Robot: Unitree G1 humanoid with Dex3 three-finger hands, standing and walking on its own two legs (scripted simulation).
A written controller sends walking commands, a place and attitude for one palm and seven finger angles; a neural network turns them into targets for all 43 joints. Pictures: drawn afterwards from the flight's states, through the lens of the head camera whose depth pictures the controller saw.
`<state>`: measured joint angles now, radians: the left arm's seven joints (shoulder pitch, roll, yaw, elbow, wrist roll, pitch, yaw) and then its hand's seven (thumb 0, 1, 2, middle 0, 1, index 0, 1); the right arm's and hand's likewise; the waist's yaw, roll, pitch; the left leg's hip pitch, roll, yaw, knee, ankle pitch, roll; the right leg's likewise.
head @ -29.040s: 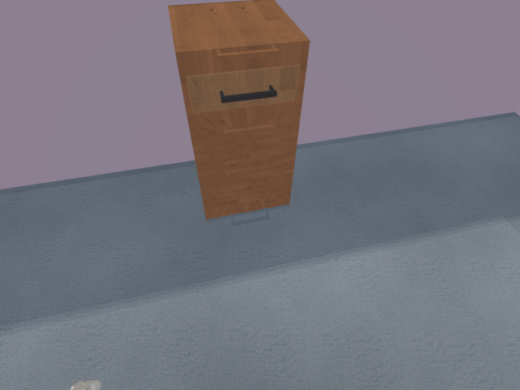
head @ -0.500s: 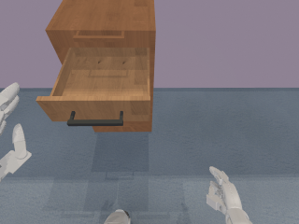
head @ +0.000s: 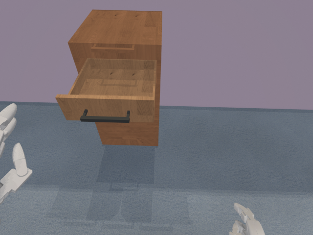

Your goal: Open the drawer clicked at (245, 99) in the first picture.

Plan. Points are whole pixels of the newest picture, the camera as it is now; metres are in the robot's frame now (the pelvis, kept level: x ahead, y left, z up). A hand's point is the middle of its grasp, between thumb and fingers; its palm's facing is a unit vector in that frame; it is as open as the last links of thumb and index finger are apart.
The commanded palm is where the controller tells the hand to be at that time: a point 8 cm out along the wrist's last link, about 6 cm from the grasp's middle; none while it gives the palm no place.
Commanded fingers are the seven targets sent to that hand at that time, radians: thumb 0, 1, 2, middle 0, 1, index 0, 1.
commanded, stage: stop stepping back and stand still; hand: left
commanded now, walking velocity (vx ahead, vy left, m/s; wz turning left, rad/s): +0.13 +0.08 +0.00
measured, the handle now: (106, 115) +0.56 +0.24 -0.09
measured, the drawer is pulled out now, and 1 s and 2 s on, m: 0.29 0.29 0.29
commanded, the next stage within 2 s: let the arm hang, fingers relaxed in 0.46 s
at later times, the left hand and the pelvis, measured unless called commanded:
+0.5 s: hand (27, 187) +0.17 +0.23 +0.16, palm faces +0.37 -0.81 -0.46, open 7.4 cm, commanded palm +0.11 +0.28 +0.18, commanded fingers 0.00 0.90 0.90 -0.20 -0.30 -0.20 -0.30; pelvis -0.01 +0.00 +0.00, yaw +2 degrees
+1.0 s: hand out of the picture -0.03 +0.19 -0.17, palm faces +0.07 -0.98 -0.21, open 7.0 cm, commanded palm none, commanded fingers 0.00 0.90 0.90 -0.20 -0.30 -0.20 -0.30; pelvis -0.01 +0.01 +0.01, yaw +3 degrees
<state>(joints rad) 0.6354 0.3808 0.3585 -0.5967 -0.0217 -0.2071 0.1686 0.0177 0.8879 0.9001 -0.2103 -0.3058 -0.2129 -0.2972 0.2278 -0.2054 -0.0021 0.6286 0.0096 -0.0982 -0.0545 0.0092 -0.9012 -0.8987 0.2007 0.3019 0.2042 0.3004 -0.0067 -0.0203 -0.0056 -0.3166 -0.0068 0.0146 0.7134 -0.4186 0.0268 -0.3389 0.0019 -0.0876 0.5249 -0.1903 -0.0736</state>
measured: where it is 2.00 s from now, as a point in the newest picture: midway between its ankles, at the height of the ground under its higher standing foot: outside the picture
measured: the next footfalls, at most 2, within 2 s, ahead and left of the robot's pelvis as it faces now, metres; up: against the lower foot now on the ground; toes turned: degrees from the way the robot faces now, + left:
none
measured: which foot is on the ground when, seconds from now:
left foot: down 0.00-1.00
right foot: down 0.00-1.00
